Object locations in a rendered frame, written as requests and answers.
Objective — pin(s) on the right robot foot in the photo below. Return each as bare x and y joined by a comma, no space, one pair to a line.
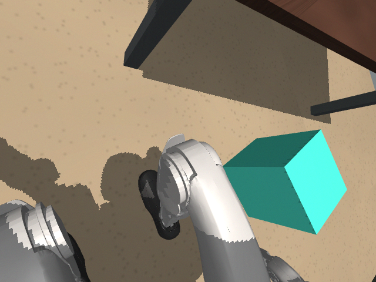
147,186

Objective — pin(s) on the left robot foot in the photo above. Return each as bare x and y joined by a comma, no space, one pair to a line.
80,261

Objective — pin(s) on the right robot hand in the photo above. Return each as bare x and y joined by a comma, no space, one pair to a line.
279,270

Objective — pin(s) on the coffee table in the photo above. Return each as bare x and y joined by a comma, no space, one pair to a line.
347,27

